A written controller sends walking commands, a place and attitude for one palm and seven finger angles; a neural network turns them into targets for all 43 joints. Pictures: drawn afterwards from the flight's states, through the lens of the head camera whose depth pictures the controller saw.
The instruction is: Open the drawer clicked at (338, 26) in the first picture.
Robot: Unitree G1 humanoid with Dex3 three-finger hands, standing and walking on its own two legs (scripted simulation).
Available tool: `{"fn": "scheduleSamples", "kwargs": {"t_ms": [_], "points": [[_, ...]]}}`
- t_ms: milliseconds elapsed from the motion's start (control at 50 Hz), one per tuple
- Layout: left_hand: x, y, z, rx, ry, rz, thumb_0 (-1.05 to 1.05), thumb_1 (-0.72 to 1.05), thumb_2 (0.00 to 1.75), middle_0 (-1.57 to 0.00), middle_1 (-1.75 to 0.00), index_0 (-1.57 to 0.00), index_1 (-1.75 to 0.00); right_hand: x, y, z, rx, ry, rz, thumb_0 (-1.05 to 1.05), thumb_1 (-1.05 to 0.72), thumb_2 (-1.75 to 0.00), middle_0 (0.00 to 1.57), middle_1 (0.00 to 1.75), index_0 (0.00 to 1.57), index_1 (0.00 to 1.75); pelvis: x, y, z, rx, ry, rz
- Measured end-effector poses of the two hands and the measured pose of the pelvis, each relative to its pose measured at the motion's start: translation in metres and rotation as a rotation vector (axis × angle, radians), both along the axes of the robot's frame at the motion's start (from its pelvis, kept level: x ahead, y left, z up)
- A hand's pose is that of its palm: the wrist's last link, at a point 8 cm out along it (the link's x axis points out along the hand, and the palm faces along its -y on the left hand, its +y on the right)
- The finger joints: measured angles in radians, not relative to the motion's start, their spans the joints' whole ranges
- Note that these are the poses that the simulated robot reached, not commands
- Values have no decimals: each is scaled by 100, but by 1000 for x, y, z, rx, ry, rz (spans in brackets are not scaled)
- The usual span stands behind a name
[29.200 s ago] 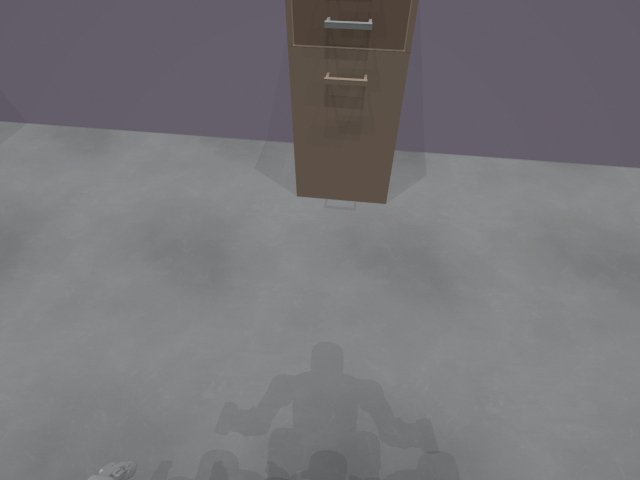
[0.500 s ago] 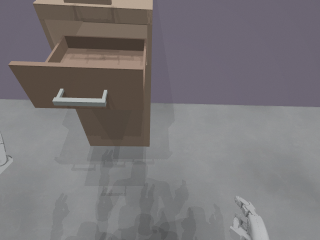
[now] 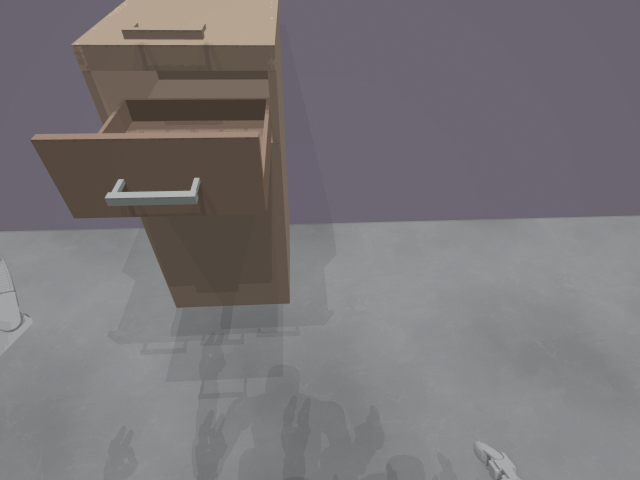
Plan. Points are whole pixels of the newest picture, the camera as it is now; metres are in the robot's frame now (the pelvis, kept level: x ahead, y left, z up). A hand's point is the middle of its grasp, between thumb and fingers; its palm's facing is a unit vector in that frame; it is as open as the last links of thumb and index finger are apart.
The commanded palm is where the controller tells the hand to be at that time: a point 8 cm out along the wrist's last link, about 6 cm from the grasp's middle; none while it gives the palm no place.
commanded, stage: stop stepping back and stand still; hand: left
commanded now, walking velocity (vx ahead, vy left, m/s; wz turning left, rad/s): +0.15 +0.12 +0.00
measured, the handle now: (155, 191) +0.60 +0.31 +0.04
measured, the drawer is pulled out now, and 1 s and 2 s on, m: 0.30 0.30 0.30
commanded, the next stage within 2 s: let the arm hang, fingers relaxed in 0.84 s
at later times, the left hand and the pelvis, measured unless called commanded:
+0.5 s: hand (26, 304) +0.21 +0.24 +0.22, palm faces +0.47 -0.75 -0.46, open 7.4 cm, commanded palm +0.14 +0.29 +0.23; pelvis +0.02 +0.00 +0.00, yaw +2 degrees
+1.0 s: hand (40, 341) +0.22 +0.27 +0.16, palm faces +0.32 -0.78 -0.53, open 7.4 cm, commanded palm none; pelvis +0.01 +0.02 +0.00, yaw +2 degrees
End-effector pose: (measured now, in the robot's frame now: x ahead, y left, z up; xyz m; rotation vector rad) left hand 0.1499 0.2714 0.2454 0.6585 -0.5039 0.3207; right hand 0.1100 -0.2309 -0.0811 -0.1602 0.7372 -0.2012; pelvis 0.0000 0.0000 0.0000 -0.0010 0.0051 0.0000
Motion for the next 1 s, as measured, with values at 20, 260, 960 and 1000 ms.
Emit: {"fn": "scheduleSamples", "kwargs": {"t_ms": [20,260,960,1000], "points": [[-2,-4,-3,21,1,7,1,89,90,-21,-30,-21,-30,1,-3,-7,4,9,11,2,-90,-90,21,30,20,30,-2,-4,-6,13,5,1],[-11,-7,-6,-51,37,31,1,89,90,-21,-31,-22,-31,30,-24,10,-68,20,40,2,-90,-90,21,30,20,30,1,-6,7,22,8,23],[18,25,-20,-52,120,17,1,89,90,-21,-30,-22,-30,67,26,13,-5,-16,109,2,-90,-90,21,30,20,30,12,21,6,-12,11,27],[31,36,-66,-103,298,47,0,89,90,-21,-30,-21,-30,65,19,-2,2,15,149,1,-90,-90,21,30,20,30,7,24,2,-5,22,35]]}}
